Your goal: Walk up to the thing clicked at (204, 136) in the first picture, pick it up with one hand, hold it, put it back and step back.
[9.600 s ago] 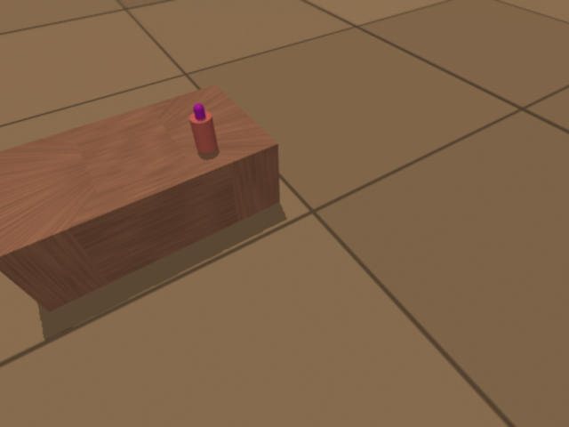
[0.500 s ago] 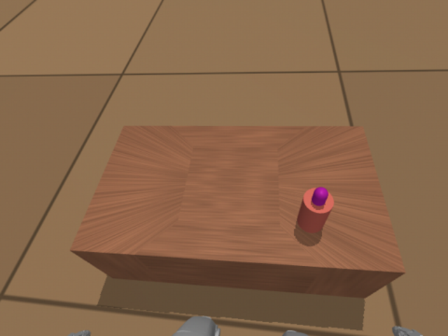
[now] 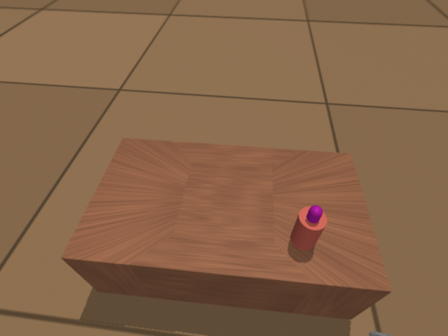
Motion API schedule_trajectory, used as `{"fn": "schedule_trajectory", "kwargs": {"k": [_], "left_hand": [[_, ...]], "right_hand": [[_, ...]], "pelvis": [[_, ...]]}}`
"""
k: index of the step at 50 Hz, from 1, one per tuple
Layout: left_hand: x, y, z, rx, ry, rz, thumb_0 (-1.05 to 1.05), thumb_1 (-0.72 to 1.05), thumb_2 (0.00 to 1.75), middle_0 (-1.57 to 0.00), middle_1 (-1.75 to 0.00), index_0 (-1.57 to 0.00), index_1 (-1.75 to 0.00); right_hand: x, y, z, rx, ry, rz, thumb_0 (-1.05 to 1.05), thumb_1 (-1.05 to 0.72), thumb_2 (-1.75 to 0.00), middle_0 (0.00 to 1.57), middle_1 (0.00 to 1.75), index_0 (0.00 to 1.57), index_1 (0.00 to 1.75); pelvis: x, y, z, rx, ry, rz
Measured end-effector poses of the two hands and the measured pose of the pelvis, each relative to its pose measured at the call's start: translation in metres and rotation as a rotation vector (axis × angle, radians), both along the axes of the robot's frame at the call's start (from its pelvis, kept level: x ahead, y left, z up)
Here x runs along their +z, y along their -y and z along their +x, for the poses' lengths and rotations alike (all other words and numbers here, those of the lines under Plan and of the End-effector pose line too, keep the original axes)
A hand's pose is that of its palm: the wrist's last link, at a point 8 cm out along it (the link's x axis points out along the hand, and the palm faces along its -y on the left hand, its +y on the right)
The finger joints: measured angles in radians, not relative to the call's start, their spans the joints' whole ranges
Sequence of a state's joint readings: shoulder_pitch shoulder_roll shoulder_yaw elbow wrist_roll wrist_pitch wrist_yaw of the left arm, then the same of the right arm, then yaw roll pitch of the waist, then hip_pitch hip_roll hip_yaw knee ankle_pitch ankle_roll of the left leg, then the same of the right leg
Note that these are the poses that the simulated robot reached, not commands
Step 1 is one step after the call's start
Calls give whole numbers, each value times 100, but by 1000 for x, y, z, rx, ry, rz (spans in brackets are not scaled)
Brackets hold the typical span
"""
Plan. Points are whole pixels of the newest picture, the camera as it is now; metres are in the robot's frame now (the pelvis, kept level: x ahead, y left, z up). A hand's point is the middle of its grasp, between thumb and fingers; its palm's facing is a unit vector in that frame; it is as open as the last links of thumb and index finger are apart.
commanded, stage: walk up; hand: right
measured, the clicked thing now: (309, 224) +0.52 -0.25 -0.31
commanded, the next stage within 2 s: stand in 0.76 s
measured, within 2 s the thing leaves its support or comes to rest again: neither
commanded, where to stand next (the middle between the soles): +0.06 +0.00 m, yaw -3 degrees
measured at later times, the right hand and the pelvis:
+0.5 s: hand out of the picture +0.06 -0.25 -0.15, palm faces +0.01 +0.94 -0.33, open 7.4 cm; pelvis +0.00 +0.00 +0.01, yaw -2 degrees
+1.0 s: hand out of the picture +0.07 -0.25 -0.15, palm faces +0.01 +0.94 -0.33, open 7.4 cm; pelvis +0.00 +0.00 +0.01, yaw -1 degrees
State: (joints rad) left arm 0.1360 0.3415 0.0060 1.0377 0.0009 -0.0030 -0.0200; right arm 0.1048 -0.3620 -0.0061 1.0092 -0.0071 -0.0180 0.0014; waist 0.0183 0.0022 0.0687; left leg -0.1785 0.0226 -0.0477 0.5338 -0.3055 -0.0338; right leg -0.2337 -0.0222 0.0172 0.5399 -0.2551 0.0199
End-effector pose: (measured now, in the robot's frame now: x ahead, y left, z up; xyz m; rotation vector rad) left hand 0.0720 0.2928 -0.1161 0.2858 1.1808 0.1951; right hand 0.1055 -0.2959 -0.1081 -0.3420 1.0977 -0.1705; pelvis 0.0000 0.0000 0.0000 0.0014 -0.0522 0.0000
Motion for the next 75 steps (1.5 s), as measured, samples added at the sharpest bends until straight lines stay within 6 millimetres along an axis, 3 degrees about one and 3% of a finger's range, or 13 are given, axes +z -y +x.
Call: {"fn": "schedule_trajectory", "kwargs": {"k": [8,22,31,55,75], "left_hand": [[8,1,4,-1,-2,10,1,90,90,-20,-30,-21,-30],[13,-5,10,-16,-29,22,1,90,90,-20,-30,-20,-30],[11,-3,14,-32,-36,11,1,90,90,-20,-30,-20,-30],[13,-6,10,-28,-48,31,1,90,90,-20,-30,-20,-30],[13,-1,0,-15,-73,30,1,90,90,-20,-30,-20,-30]], "right_hand": [[4,4,2,-9,0,7,0,-90,-90,20,30,21,30],[-2,3,-42,-76,-107,17,0,-91,-90,20,30,21,30],[-3,-1,-56,-102,-131,21,0,-90,-90,20,30,21,30],[0,1,-36,-77,-113,21,0,-91,-90,20,30,21,30],[-3,6,-39,-66,-144,24,0,-91,-90,20,30,21,30]], "pelvis": [[6,2,-3,-6,-4,2],[11,-2,-3,-25,-3,3],[12,-5,-2,-35,-6,4],[13,-2,0,-22,-12,2],[14,3,3,-12,-16,1]]}}
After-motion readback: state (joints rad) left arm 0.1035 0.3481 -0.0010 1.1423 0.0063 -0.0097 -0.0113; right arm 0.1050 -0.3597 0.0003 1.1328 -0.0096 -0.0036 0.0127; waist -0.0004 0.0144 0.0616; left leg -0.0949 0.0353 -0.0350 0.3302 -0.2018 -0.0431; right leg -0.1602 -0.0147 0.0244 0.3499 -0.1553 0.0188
